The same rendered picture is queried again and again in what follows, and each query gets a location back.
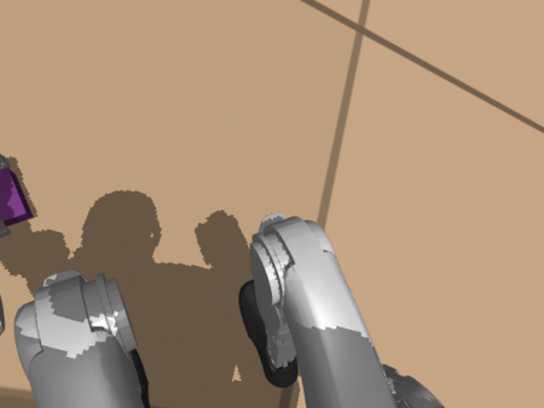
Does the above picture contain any right robot foot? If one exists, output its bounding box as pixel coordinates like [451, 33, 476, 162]
[239, 280, 298, 388]

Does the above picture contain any right robot hand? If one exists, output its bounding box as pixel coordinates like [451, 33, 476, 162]
[382, 364, 445, 408]

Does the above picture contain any left robot foot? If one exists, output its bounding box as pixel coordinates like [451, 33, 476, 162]
[130, 349, 150, 408]

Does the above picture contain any small box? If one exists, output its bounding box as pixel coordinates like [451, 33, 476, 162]
[0, 168, 33, 226]

